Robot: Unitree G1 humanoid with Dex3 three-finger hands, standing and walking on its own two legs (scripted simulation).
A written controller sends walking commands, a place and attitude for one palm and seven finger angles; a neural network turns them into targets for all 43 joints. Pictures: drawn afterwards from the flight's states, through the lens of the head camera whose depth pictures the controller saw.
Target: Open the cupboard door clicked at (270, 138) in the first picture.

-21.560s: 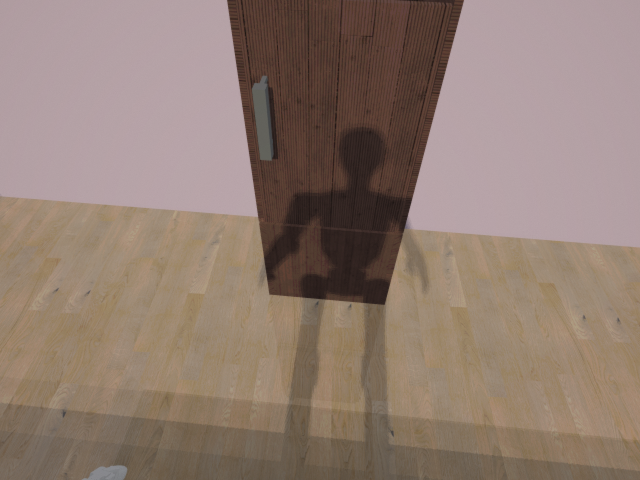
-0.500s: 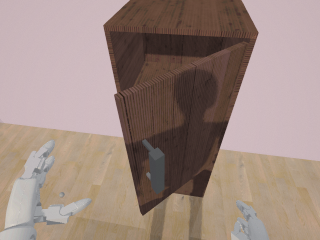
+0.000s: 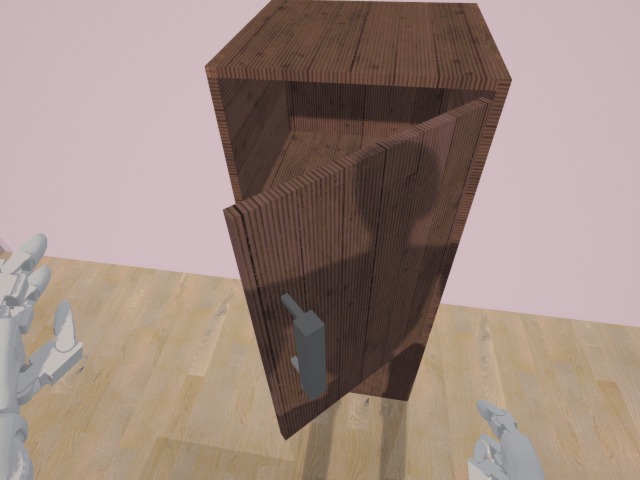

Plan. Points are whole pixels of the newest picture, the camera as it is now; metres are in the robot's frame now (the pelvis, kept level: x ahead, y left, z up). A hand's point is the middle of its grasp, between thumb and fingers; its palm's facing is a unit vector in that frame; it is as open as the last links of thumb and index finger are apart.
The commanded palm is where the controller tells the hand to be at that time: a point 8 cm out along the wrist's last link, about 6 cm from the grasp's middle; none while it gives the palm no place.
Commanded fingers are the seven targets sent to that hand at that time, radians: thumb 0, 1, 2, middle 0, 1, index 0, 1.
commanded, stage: draw the hand back to the body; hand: left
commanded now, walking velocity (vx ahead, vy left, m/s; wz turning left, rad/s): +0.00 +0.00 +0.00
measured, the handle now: (301, 347) +0.29 +0.07 +0.01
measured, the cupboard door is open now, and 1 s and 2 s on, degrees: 46 46 46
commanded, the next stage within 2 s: step back with the hand held close in 0.24 s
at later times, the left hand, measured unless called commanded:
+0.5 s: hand (75, 349) +0.18 +0.26 +0.15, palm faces +0.45 -0.79 -0.43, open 7.4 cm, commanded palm +0.12 +0.29 +0.17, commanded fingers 0.00 0.90 0.90 -0.20 -0.30 -0.20 -0.30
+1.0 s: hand (15, 420) +0.12 +0.28 +0.15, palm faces +0.40 -0.78 -0.48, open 7.4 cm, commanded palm +0.06 +0.32 +0.17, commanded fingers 0.00 0.90 0.90 -0.20 -0.30 -0.20 -0.30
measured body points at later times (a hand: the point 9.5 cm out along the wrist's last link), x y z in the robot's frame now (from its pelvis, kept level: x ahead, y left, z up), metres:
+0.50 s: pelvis -0.01 -0.01 +0.00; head -0.02 -0.02 +0.45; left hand +0.15 +0.30 +0.18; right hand +0.18 -0.23 -0.08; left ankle -0.02 +0.10 -0.74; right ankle -0.02 -0.11 -0.74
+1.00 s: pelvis -0.08 +0.02 -0.01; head -0.07 +0.03 +0.44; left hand +0.09 +0.32 +0.17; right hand +0.09 -0.23 -0.08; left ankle -0.02 +0.10 -0.74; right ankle -0.02 -0.11 -0.74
